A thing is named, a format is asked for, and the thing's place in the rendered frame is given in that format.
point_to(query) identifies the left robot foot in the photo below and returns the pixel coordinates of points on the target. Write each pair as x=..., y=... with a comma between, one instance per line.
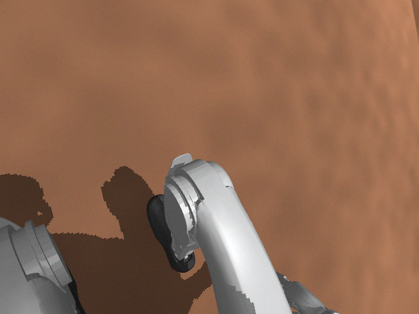
x=73, y=288

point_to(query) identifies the right robot foot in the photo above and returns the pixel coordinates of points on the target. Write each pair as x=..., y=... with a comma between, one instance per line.
x=156, y=216

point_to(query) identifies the right robot hand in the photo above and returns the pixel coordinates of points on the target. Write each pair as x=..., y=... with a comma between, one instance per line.
x=300, y=298

